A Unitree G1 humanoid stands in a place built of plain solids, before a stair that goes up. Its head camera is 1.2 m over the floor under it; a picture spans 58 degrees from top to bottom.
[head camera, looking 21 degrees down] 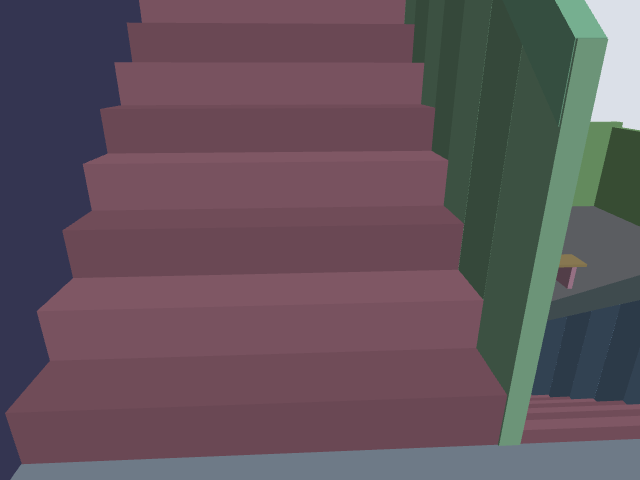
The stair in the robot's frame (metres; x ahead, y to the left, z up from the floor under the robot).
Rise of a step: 0.21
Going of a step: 0.26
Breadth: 1.60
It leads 3 degrees to the left of straight ahead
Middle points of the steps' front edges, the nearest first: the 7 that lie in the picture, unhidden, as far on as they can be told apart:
1.11 0.18 0.21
1.37 0.20 0.42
1.64 0.21 0.63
1.90 0.22 0.84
2.16 0.24 1.05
2.43 0.25 1.26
2.69 0.26 1.47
